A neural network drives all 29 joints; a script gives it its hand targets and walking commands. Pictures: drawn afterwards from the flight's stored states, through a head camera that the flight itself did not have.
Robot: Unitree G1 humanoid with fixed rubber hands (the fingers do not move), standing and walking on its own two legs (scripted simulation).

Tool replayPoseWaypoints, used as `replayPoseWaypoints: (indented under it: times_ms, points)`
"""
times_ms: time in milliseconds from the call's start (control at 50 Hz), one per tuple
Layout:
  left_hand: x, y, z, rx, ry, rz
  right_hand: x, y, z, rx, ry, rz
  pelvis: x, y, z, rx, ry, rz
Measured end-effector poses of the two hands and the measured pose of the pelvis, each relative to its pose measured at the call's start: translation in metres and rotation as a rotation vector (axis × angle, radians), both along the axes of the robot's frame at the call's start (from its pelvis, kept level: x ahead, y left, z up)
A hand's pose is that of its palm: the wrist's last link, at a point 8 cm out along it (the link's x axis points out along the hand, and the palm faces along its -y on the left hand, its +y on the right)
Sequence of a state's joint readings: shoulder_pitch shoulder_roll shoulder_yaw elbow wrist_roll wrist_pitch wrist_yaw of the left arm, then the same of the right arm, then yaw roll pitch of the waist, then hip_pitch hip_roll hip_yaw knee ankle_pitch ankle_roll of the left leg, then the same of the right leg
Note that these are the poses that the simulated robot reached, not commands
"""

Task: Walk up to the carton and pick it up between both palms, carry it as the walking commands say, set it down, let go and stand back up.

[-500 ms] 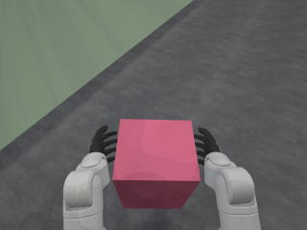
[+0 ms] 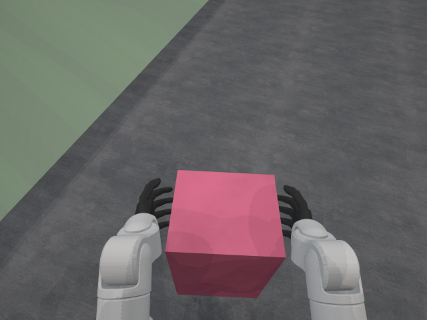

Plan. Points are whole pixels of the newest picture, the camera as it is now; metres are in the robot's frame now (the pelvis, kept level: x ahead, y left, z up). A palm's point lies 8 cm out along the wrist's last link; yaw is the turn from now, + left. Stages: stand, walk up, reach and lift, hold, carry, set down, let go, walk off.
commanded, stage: carry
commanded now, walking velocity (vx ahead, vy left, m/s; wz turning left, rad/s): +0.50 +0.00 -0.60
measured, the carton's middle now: (221, 240) +0.27 +0.01 -0.03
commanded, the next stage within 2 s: none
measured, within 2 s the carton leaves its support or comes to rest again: neither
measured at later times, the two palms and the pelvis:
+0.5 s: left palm (217, 61) +0.74 +0.03 +0.07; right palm (313, 86) +0.62 -0.21 +0.08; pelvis +0.43 +0.00 -0.01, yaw -21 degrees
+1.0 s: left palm out of the picture +1.16 -0.17 +0.09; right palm (335, 23) +0.97 -0.35 +0.08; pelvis +0.87 -0.08 +0.00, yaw -41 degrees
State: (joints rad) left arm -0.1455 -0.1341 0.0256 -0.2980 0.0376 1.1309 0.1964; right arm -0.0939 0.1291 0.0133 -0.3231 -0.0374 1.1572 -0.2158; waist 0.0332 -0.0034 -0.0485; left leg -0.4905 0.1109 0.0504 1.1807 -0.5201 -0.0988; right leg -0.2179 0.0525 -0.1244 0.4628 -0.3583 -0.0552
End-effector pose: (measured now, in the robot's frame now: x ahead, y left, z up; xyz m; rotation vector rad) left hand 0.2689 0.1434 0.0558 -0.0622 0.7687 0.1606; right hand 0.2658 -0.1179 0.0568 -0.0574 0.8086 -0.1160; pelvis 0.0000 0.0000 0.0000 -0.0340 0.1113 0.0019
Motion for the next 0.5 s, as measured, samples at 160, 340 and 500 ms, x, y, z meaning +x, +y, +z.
replayPoseWaypoints:
  times_ms: [160, 340, 500]
  points:
    - [0.167, -0.013, 0.015, -0.009, -0.120, -0.167, 0.121, -0.008, 0.011, 0.012, -0.122, -0.182, 0.140, 0.039, -0.008, 0.027, -0.029, -0.195]
    - [0.333, -0.071, 0.040, -0.042, -0.122, -0.396, 0.231, -0.049, 0.042, -0.028, -0.122, -0.410, 0.292, 0.044, 0.014, -0.037, -0.014, -0.323]
    - [0.468, -0.113, 0.017, -0.077, -0.121, -0.419, 0.359, -0.088, 0.028, -0.060, -0.120, -0.432, 0.432, 0.004, -0.006, -0.072, -0.024, -0.357]
